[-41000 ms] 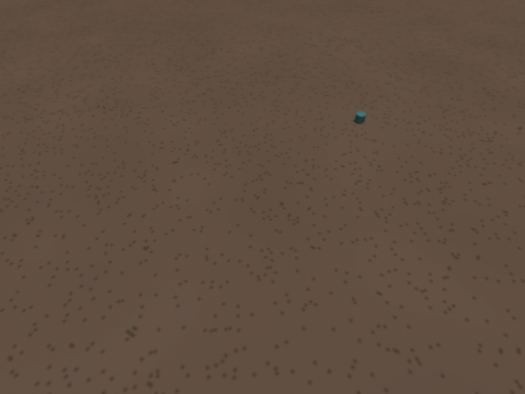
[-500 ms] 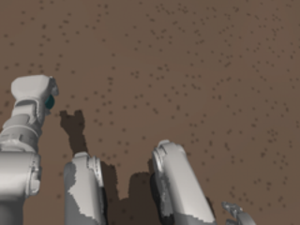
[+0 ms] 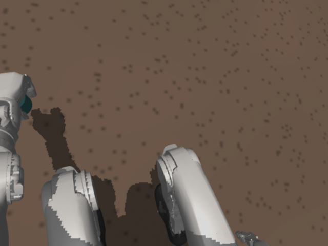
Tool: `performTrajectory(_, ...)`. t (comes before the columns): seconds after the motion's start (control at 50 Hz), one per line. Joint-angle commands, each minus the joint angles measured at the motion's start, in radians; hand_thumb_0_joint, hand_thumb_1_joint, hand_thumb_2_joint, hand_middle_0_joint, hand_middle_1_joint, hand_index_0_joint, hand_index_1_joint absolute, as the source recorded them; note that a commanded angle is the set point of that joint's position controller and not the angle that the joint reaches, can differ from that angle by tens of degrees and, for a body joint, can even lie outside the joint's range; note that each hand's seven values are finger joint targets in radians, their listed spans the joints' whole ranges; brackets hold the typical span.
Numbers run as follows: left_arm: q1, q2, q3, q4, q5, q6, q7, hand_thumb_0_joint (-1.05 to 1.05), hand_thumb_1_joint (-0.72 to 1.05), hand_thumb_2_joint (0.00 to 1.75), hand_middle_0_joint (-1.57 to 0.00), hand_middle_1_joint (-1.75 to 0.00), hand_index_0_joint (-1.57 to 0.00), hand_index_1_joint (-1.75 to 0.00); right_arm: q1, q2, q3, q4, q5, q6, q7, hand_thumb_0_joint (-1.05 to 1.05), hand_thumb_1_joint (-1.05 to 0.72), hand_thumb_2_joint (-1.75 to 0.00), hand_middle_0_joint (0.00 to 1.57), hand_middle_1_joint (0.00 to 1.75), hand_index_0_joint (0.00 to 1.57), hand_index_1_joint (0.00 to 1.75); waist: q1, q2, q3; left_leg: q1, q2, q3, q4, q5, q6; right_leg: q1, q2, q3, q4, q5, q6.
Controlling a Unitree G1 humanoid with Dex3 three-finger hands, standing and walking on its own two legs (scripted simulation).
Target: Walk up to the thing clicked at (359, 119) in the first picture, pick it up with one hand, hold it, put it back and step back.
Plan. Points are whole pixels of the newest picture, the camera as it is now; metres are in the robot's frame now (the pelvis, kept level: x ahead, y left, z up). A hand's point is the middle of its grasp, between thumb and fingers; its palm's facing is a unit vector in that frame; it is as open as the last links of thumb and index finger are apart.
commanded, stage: crouch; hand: left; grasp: from above
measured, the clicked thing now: (14, 101) +0.50 +0.28 -0.18
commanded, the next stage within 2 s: lower in 0.24 s
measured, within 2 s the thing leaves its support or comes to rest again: rests again in 1.96 s
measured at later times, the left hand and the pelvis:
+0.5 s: hand (20, 106) +0.50 +0.28 -0.20, palm faces -0.46 -0.07 -0.88, open 7.7 cm; pelvis +0.00 +0.00 -0.02, yaw -2 degrees
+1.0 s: hand (29, 109) +0.50 +0.27 -0.25, palm faces -0.46 -0.08 -0.88, open 7.7 cm; pelvis +0.01 +0.00 -0.04, yaw -4 degrees
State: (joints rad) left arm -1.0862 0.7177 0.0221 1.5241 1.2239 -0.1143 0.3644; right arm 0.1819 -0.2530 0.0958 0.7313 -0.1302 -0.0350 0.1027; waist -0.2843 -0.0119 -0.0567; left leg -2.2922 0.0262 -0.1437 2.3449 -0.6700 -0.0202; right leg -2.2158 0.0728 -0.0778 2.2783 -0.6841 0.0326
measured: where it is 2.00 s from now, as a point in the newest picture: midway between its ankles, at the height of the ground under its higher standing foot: (137, 236)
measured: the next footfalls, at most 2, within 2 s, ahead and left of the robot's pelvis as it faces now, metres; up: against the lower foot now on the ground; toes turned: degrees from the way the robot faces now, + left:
none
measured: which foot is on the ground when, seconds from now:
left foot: down 0.00-1.00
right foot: down 0.00-1.00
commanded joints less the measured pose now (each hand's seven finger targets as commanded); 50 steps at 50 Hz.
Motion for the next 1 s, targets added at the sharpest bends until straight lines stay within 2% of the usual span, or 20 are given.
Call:
performTrajectory(0.0, -0.407, 0.232, 0.012, -0.153, -0.003, -0.007, 0.043, 0.00, 0.59, 0.59, -0.89, -0.75, -0.95, -0.68, 0.194, -0.250, -0.060, -0.011, -0.006, -0.005, -0.014, 0.00, -0.91, -0.90, 0.20, 0.30, 0.20, 0.30, -0.016, 0.319, -0.681, 0.470, -0.008, 0.093, -0.218, 0.126, 0.045, 0.350, 0.022, -0.087, -0.229, 0.189, -0.070)
performTrajectory(0.04, -0.394, 0.259, 0.024, -0.162, 0.000, -0.005, 0.047, 0.00, 0.60, 0.61, -0.90, -0.76, -0.96, -0.69, 0.195, -0.256, -0.055, -0.010, -0.005, -0.006, -0.015, 0.00, -0.91, -0.90, 0.20, 0.30, 0.20, 0.30, 0.002, 0.336, -0.698, 0.484, -0.008, 0.093, -0.210, 0.147, 0.044, 0.355, 0.022, -0.088, -0.218, 0.212, -0.069)
performTrajectory(0.12, -0.384, 0.243, 0.016, -0.129, 0.003, 0.003, 0.047, 0.00, 0.64, 0.65, -0.94, -0.77, -0.99, -0.72, 0.202, -0.261, -0.048, -0.011, -0.007, -0.005, -0.010, 0.00, -0.91, -0.90, 0.20, 0.30, 0.20, 0.30, -0.020, 0.338, -0.666, 0.469, -0.008, 0.086, -0.196, 0.154, 0.043, 0.338, 0.023, -0.100, -0.199, 0.224, -0.069)
performTrajectory(0.22, -0.390, 0.279, 0.023, -0.149, -0.005, 0.002, 0.045, 0.00, 0.65, 0.65, -0.93, -0.79, -0.99, -0.73, 0.194, -0.263, -0.038, -0.014, -0.009, -0.005, -0.009, 0.00, -0.91, -0.90, 0.20, 0.30, 0.20, 0.30, -0.012, 0.332, -0.672, 0.440, -0.006, 0.086, -0.175, 0.145, 0.046, 0.352, 0.027, -0.097, -0.194, 0.218, -0.065)
performTrajectory(0.24, -0.370, 0.257, 0.011, -0.127, -0.006, 0.003, 0.042, 0.00, 0.66, 0.66, -0.94, -0.79, -1.00, -0.73, 0.195, -0.259, -0.035, -0.012, -0.011, -0.006, -0.006, 0.00, -0.91, -0.90, 0.20, 0.30, 0.20, 0.30, -0.018, 0.331, -0.658, 0.438, -0.004, 0.088, -0.165, 0.151, 0.046, 0.361, 0.028, -0.095, -0.194, 0.227, -0.063)
performTrajectory(0.28, -0.397, 0.274, 0.015, -0.162, -0.004, -0.003, 0.040, 0.00, 0.65, 0.68, -0.95, -0.80, -1.00, -0.75, 0.206, -0.264, -0.032, -0.014, -0.012, -0.005, -0.005, 0.00, -0.91, -0.90, 0.20, 0.30, 0.20, 0.30, -0.027, 0.325, -0.673, 0.434, -0.004, 0.083, -0.159, 0.162, 0.048, 0.375, 0.030, -0.098, -0.194, 0.242, -0.061)
performTrajectory(0.32, -0.371, 0.270, 0.013, -0.158, -0.006, -0.001, 0.038, 0.00, 0.69, 0.64, -0.96, -0.80, -1.02, -0.74, 0.205, -0.260, -0.028, -0.013, -0.014, -0.004, -0.002, 0.00, -0.91, -0.90, 0.20, 0.30, 0.20, 0.30, -0.017, 0.343, -0.680, 0.446, -0.002, 0.082, -0.157, 0.189, 0.045, 0.391, 0.032, -0.098, -0.183, 0.267, -0.061)
performTrajectory(0.34, -0.390, 0.285, 0.021, -0.167, -0.006, -0.001, 0.040, 0.00, 0.63, 0.65, -0.93, -0.80, -0.99, -0.74, 0.203, -0.269, -0.027, -0.015, -0.011, -0.004, -0.003, 0.00, -0.91, -0.90, 0.20, 0.30, 0.20, 0.30, -0.018, 0.345, -0.685, 0.452, -0.002, 0.079, -0.156, 0.193, 0.045, 0.373, 0.029, -0.105, -0.179, 0.270, -0.061)
performTrajectory(0.4, -0.376, 0.236, -0.005, -0.094, -0.007, 0.003, 0.038, 0.00, 0.59, 0.64, -0.90, -0.80, -0.96, -0.74, 0.204, -0.273, -0.017, -0.021, -0.015, -0.005, 0.004, 0.00, -0.91, -0.90, 0.20, 0.30, 0.20, 0.30, -0.059, 0.312, -0.596, 0.411, -0.003, 0.067, -0.148, 0.166, 0.047, 0.329, 0.030, -0.117, -0.173, 0.250, -0.062)
performTrajectory(0.44, -0.376, 0.269, 0.006, -0.086, -0.003, -0.005, 0.043, 0.00, 0.59, 0.65, -0.90, -0.80, -0.96, -0.74, 0.194, -0.280, -0.010, -0.023, -0.016, -0.007, 0.001, 0.00, -0.91, -0.90, 0.20, 0.30, 0.20, 0.30, -0.041, 0.328, -0.603, 0.421, -0.003, 0.063, -0.145, 0.155, 0.045, 0.315, 0.030, -0.121, -0.165, 0.234, -0.064)
performTrajectory(0.54, -0.395, 0.292, 0.014, -0.071, 0.016, -0.022, 0.062, 0.00, 0.60, 0.65, -0.90, -0.83, -0.96, -0.77, 0.193, -0.292, 0.003, -0.037, -0.027, -0.020, 0.005, 0.00, -0.91, -0.90, 0.20, 0.30, 0.20, 0.30, -0.061, 0.358, -0.572, 0.433, -0.002, 0.053, -0.136, 0.147, 0.039, 0.284, 0.028, -0.135, -0.144, 0.226, -0.067)
performTrajectory(0.56, -0.407, 0.304, 0.021, -0.096, 0.021, -0.027, 0.071, 0.00, 0.60, 0.64, -0.90, -0.83, -0.96, -0.76, 0.195, -0.293, 0.008, -0.034, -0.028, -0.021, 0.004, 0.00, -0.91, -0.90, 0.20, 0.30, 0.20, 0.30, -0.053, 0.378, -0.601, 0.453, -0.005, 0.053, -0.142, 0.156, 0.037, 0.294, 0.029, -0.135, -0.138, 0.233, -0.068)
performTrajectory(0.6, -0.392, 0.314, 0.020, -0.067, 0.025, -0.029, 0.080, 0.00, 0.62, 0.64, -0.91, -0.84, -0.97, -0.77, 0.192, -0.290, 0.013, -0.039, -0.034, -0.026, 0.009, 0.00, -0.91, -0.90, 0.20, 0.30, 0.20, 0.30, -0.067, 0.371, -0.585, 0.423, -0.001, 0.057, -0.120, 0.157, 0.042, 0.315, 0.033, -0.129, -0.143, 0.243, -0.062)
performTrajectory(0.66, -0.382, 0.340, 0.036, -0.074, 0.028, -0.030, 0.100, 0.00, 0.63, 0.69, -0.92, -0.85, -0.98, -0.79, 0.200, -0.294, 0.020, -0.036, -0.041, -0.033, 0.011, 0.00, -0.91, -0.90, 0.20, 0.30, 0.20, 0.30, -0.064, 0.384, -0.607, 0.432, 0.002, 0.058, -0.108, 0.179, 0.042, 0.339, 0.034, -0.129, -0.138, 0.268, -0.059)
performTrajectory(0.68, -0.385, 0.343, 0.039, -0.083, 0.026, -0.028, 0.107, 0.00, 0.65, 0.66, -0.92, -0.86, -0.98, -0.79, 0.201, -0.298, 0.022, -0.039, -0.043, -0.036, 0.012, 0.00, -0.91, -0.90, 0.20, 0.30, 0.20, 0.30, -0.060, 0.395, -0.620, 0.448, 0.005, 0.054, -0.109, 0.190, 0.039, 0.340, 0.033, -0.133, -0.133, 0.277, -0.059)
performTrajectory(0.72, -0.401, 0.342, 0.038, -0.076, 0.026, -0.025, 0.113, 0.00, 0.66, 0.66, -0.92, -0.87, -0.99, -0.80, 0.198, -0.306, 0.022, -0.038, -0.046, -0.042, 0.016, 0.00, -0.91, -0.90, 0.20, 0.30, 0.20, 0.30, -0.077, 0.404, -0.590, 0.432, 0.004, 0.051, -0.109, 0.174, 0.039, 0.311, 0.033, -0.141, -0.132, 0.261, -0.062)
performTrajectory(0.82, -0.359, 0.356, 0.037, -0.050, 0.015, -0.017, 0.127, 0.00, 0.59, 0.67, -0.88, -0.81, -0.94, -0.75, 0.191, -0.308, 0.035, -0.040, -0.049, -0.050, 0.022, 0.00, -0.90, -0.90, 0.20, 0.30, 0.20, 0.30, -0.069, 0.373, -0.600, 0.406, 0.010, 0.046, -0.088, 0.171, 0.044, 0.352, 0.041, -0.135, -0.135, 0.266, -0.057)
performTrajectory(0.9, -0.353, 0.350, 0.029, -0.017, 0.010, -0.010, 0.131, 0.00, 0.60, 0.65, -0.88, -0.81, -0.94, -0.75, 0.192, -0.316, 0.044, -0.041, -0.051, -0.058, 0.028, 0.00, -0.90, -0.90, 0.20, 0.30, 0.20, 0.30, -0.086, 0.385, -0.568, 0.422, 0.014, 0.034, -0.086, 0.201, 0.040, 0.334, 0.042, -0.150, -0.122, 0.293, -0.059)
performTrajectory(0.92, -0.360, 0.356, 0.036, -0.023, 0.009, -0.012, 0.133, 0.00, 0.60, 0.65, -0.88, -0.82, -0.95, -0.75, 0.199, -0.327, 0.046, -0.044, -0.055, -0.062, 0.029, 0.00, -0.90, -0.90, 0.20, 0.30, 0.20, 0.30, -0.102, 0.372, -0.555, 0.418, 0.012, 0.033, -0.079, 0.208, 0.041, 0.339, 0.041, -0.153, -0.128, 0.299, -0.057)
performTrajectory(0.98, -0.358, 0.379, 0.041, -0.023, 0.015, -0.015, 0.137, 0.00, 0.63, 0.63, -0.91, -0.80, -0.98, -0.73, 0.196, -0.333, 0.056, -0.049, -0.058, -0.067, 0.034, 0.00, -0.91, -0.90, 0.20, 0.30, 0.20, 0.30, -0.099, 0.400, -0.557, 0.435, 0.013, 0.028, -0.084, 0.214, 0.035, 0.346, 0.041, -0.160, -0.119, 0.297, -0.062)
